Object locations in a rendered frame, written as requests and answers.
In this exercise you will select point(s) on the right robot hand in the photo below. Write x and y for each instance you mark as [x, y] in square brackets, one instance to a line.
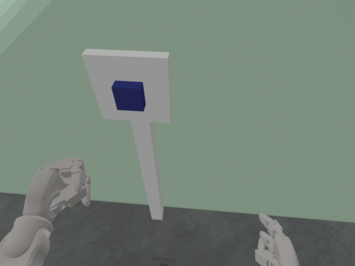
[280, 249]

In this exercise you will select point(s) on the panel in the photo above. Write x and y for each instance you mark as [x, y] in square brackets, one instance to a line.
[153, 69]

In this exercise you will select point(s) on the button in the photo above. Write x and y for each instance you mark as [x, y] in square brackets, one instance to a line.
[129, 95]

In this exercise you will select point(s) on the robot left forearm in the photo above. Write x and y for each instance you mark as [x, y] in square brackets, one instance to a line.
[27, 244]

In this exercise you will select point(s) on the left robot hand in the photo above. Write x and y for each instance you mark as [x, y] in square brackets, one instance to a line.
[47, 184]

